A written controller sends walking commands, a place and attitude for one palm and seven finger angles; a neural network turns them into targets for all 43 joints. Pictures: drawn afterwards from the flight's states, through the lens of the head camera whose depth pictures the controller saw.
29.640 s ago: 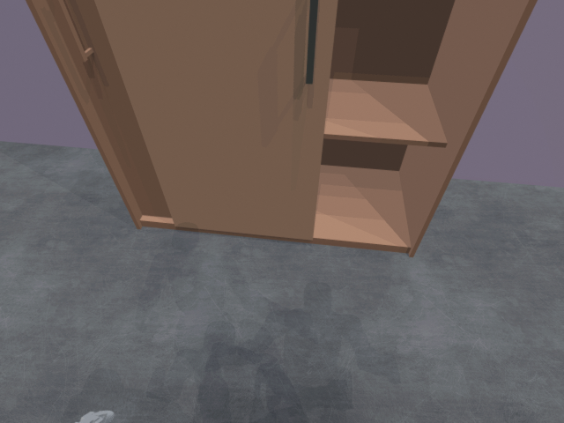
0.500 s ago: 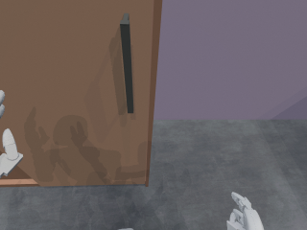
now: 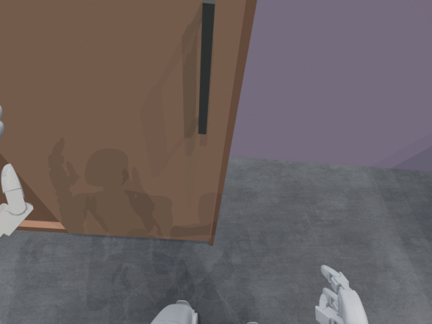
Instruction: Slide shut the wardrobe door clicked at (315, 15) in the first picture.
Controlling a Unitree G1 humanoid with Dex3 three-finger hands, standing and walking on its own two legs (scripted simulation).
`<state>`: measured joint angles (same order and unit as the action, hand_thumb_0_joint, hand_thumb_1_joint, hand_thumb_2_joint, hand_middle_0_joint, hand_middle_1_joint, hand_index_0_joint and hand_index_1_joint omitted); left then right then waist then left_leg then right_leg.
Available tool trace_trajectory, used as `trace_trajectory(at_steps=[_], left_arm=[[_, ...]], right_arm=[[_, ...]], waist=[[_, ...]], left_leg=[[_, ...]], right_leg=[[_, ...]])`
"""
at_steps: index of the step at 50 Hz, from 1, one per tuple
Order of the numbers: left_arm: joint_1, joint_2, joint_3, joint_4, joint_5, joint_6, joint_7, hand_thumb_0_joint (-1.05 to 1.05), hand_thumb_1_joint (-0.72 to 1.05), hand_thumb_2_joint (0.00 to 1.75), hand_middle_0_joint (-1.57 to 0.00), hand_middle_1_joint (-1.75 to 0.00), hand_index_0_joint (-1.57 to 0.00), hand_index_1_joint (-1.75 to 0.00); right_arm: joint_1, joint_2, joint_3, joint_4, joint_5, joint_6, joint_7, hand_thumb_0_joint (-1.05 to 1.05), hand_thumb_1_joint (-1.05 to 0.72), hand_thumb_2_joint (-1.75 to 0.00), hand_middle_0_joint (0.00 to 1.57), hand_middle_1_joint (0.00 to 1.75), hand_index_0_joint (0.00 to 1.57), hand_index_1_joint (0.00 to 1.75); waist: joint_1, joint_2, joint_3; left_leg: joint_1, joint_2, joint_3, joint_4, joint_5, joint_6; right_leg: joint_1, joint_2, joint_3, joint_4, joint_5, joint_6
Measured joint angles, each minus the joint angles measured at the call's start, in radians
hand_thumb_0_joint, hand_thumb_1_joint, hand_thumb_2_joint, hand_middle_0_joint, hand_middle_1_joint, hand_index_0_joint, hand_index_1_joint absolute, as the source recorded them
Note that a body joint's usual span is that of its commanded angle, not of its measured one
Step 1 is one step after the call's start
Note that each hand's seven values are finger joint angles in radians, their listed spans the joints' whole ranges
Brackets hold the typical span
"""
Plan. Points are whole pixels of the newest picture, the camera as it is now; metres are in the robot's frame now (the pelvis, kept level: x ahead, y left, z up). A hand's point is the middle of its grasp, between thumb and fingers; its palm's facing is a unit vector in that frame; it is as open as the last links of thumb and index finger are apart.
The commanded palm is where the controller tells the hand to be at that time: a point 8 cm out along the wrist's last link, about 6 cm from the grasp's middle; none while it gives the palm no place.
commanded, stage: step back with the hand held close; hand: left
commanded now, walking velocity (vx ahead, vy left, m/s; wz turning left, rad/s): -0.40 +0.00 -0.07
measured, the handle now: (205, 73) +0.51 +0.08 +0.19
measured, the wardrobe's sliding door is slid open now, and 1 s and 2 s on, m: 0.00 0.00 0.00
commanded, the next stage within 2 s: stop stepping back and stand still in 0.34 s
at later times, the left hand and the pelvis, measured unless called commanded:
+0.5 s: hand out of the picture +0.13 +0.27 +0.21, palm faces +0.28 -0.91 -0.32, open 7.4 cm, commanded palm +0.09 +0.32 +0.20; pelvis -0.10 +0.05 +0.00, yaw -10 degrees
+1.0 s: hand out of the picture +0.02 +0.35 +0.20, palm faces +0.33 -0.90 -0.29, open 7.4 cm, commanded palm -0.05 +0.39 +0.20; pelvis -0.25 +0.13 +0.00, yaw -11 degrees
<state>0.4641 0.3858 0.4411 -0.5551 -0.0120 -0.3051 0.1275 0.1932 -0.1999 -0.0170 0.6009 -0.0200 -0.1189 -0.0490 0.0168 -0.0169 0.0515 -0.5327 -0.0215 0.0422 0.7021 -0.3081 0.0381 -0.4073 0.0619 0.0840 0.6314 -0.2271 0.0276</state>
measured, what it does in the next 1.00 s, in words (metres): walks backwards: right foot, then left foot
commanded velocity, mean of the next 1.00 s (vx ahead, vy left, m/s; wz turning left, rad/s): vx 0.00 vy -0.07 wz -0.01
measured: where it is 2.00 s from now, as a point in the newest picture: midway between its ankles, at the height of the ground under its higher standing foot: outside the picture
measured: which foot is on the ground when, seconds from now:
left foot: down 0.00-0.38, up 0.40-0.50, down 0.52-0.70, up 0.72-0.90, down 0.92-1.00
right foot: down 0.00-0.10, up 0.12-0.38, down 0.40-0.50, up 0.52-0.72, down 0.74-0.90, up 0.92-1.00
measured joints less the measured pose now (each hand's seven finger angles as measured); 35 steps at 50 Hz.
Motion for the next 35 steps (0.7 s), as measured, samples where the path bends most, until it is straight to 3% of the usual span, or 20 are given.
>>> trace_trajectory(at_steps=[3, 5, 7, 9, 11, 14, 18, 20, 21, 23, 25, 26, 28, 29, 32, 35], left_arm=[[0.018, 0.023, -0.008, -0.031, -0.001, -0.013, 0.006, 0.02, 0.89, 0.9, -0.21, -0.3, -0.21, -0.3], [0.03, 0.05, 0.007, -0.041, -0.006, -0.022, 0.007, 0.02, 0.89, 0.9, -0.21, -0.3, -0.21, -0.3], [0.024, 0.066, 0.03, -0.027, -0.004, -0.022, 0.003, 0.02, 0.89, 0.9, -0.21, -0.3, -0.21, -0.3], [0.003, 0.084, 0.049, 0.001, -0.012, -0.014, -0.002, 0.02, 0.89, 0.9, -0.21, -0.3, -0.21, -0.3], [-0.004, 0.083, 0.054, 0.022, -0.029, -0.002, 0.004, 0.02, 0.89, 0.9, -0.21, -0.3, -0.21, -0.3], [0.003, 0.05, 0.028, 0.03, -0.044, 0.025, 0.016, 0.02, 0.89, 0.9, -0.21, -0.3, -0.21, -0.3], [0.004, 0.025, -0.02, 0.025, -0.053, 0.038, 0.013, 0.02, 0.89, 0.9, -0.2, -0.3, -0.21, -0.3], [0.01, 0.05, -0.006, -0.006, -0.053, 0.028, 0.014, 0.02, 0.89, 0.9, -0.2, -0.3, -0.2, -0.3], [0.001, 0.041, -0.015, -0.009, -0.049, 0.02, 0.009, 0.02, 0.89, 0.9, -0.2, -0.3, -0.21, -0.3], [-0.022, 0.044, -0.044, -0.003, -0.041, 0.014, -0.01, 0.02, 0.89, 0.9, -0.2, -0.3, -0.21, -0.3], [-0.043, 0.061, -0.046, -0.003, -0.044, 0.024, -0.027, 0.02, 0.89, 0.9, -0.21, -0.3, -0.21, -0.3], [-0.051, 0.065, -0.036, -0.002, -0.049, 0.031, -0.031, 0.02, 0.89, 0.9, -0.21, -0.3, -0.21, -0.3], [-0.093, 0.079, -0.012, 0.036, -0.054, 0.046, -0.031, 0.01, 0.89, 0.9, -0.21, -0.3, -0.21, -0.3], [-0.099, 0.085, 0.001, 0.053, -0.057, 0.058, -0.03, 0.01, 0.89, 0.9, -0.21, -0.3, -0.21, -0.3], [-0.035, 0.086, 0.024, 0.041, -0.059, 0.102, -0.021, 0.02, 0.89, 0.9, -0.21, -0.3, -0.21, -0.3], [0.099, 0.084, 0.014, -0.022, -0.049, 0.112, -0.016, 0.02, 0.89, 0.9, -0.21, -0.3, -0.21, -0.3]], right_arm=[[-0.001, -0.007, -0.009, 0.0, 0.004, 0.013, 0.003, 0.01, -0.9, -0.9, 0.2, 0.3, 0.21, 0.3], [0.002, -0.011, -0.012, -0.005, 0.007, 0.018, -0.004, 0.01, -0.9, -0.9, 0.2, 0.3, 0.21, 0.3], [0.0, -0.014, -0.018, -0.002, 0.0, 0.006, -0.013, 0.01, -0.9, -0.9, 0.2, 0.3, 0.21, 0.3], [-0.002, 0.0, -0.027, 0.018, -0.003, -0.004, -0.012, 0.01, -0.91, -0.9, 0.2, 0.3, 0.21, 0.3], [0.002, 0.014, -0.025, 0.037, -0.002, -0.01, -0.004, 0.01, -0.91, -0.9, 0.2, 0.3, 0.21, 0.3], [0.016, 0.032, -0.012, 0.052, 0.002, -0.017, 0.01, 0.01, -0.91, -0.9, 0.2, 0.3, 0.21, 0.3], [0.018, 0.054, 0.009, 0.051, -0.013, -0.03, 0.017, 0.01, -0.9, -0.9, 0.2, 0.3, 0.21, 0.3], [-0.008, 0.06, 0.026, 0.038, -0.019, -0.033, 0.019, 0.01, -0.9, -0.9, 0.2, 0.3, 0.21, 0.3], [-0.026, 0.048, 0.03, 0.048, -0.024, -0.033, 0.016, 0.01, -0.9, -0.9, 0.2, 0.3, 0.21, 0.3], [-0.022, 0.039, 0.032, 0.079, -0.019, -0.028, 0.008, 0.01, -0.9, -0.9, 0.2, 0.3, 0.21, 0.3], [0.002, 0.04, 0.038, 0.084, -0.002, -0.017, -0.002, 0.01, -0.9, -0.9, 0.2, 0.3, 0.21, 0.3], [0.011, 0.029, 0.041, 0.068, 0.003, -0.016, -0.009, 0.01, -0.9, -0.9, 0.2, 0.3, 0.21, 0.3], [-0.006, 0.036, 0.03, 0.068, 0.007, -0.023, -0.016, 0.01, -0.9, -0.9, 0.2, 0.3, 0.21, 0.3], [-0.009, 0.044, 0.029, 0.069, 0.007, -0.023, -0.014, 0.01, -0.9, -0.9, 0.2, 0.3, 0.21, 0.3], [0.024, 0.059, 0.031, 0.053, 0.001, -0.018, 0.006, 0.01, -0.91, -0.9, 0.2, 0.3, 0.21, 0.3], [0.091, 0.046, 0.028, 0.02, -0.006, -0.007, 0.019, 0.01, -0.9, -0.9, 0.2, 0.3, 0.21, 0.3]], waist=[[-0.018, -0.008, 0.002], [-0.023, -0.009, 0.002], [-0.028, 0.022, 0.009], [-0.021, 0.036, 0.011], [-0.007, 0.043, -0.007], [0.011, 0.05, -0.051], [0.027, 0.034, -0.098], [0.056, -0.023, -0.095], [0.061, -0.002, -0.079], [0.046, 0.009, -0.076], [0.025, -0.018, -0.094], [0.011, -0.01, -0.103], [-0.027, -0.03, -0.067], [-0.039, -0.041, -0.051], [-0.071, -0.05, -0.036], [-0.083, -0.029, -0.061]], left_leg=[[-0.003, -0.01, -0.006, -0.019, 0.033, -0.013], [0.0, -0.005, 0.001, -0.047, 0.12, 0.024], [0.002, 0.023, -0.001, -0.079, 0.224, 0.071], [0.018, 0.041, -0.006, -0.121, 0.257, 0.08], [0.036, 0.06, -0.004, -0.186, 0.285, 0.076], [0.062, 0.084, 0.009, -0.304, 0.338, 0.057], [0.065, 0.089, 0.041, -0.421, 0.372, -0.013], [-0.009, 0.064, 0.075, -0.299, 0.26, -0.064], [-0.038, 0.071, 0.046, -0.179, 0.165, -0.08], [-0.048, 0.046, -0.006, 0.039, 0.045, -0.088], [0.019, 0.018, -0.027, 0.055, 0.022, -0.083], [0.053, 0.021, -0.05, -0.023, 0.083, -0.061], [0.04, -0.002, -0.043, -0.038, 0.173, 0.019], [0.05, -0.007, -0.037, -0.067, 0.196, 0.031], [0.111, -0.003, -0.041, -0.218, 0.238, -0.005], [0.131, 0.005, -0.046, -0.308, 0.149, -0.043]], right_leg=[[0.001, -0.009, -0.005, -0.017, 0.019, 0.014], [-0.012, -0.006, -0.005, -0.001, -0.007, 0.01], [-0.056, 0.035, -0.006, 0.173, -0.128, 0.002], [-0.068, 0.065, -0.015, 0.369, -0.204, -0.007], [-0.03, 0.068, -0.047, 0.427, -0.252, -0.014], [0.09, 0.047, -0.11, 0.303, -0.308, -0.035], [0.279, 0.016, -0.158, -0.073, -0.298, -0.08], [0.314, -0.055, -0.117, -0.235, -0.159, -0.109], [0.301, -0.05, -0.107, -0.213, -0.102, -0.064], [0.293, -0.049, -0.098, -0.154, -0.106, 0.006], [0.262, -0.066, -0.086, -0.081, -0.147, 0.023], [0.22, -0.061, -0.092, -0.015, -0.176, 0.013], [0.139, -0.044, -0.042, 0.145, -0.272, -0.01], [0.109, -0.027, -0.023, 0.206, -0.296, -0.019], [0.082, 0.025, -0.052, 0.235, -0.299, -0.041], [0.17, 0.054, -0.143, 0.028, -0.299, -0.073]])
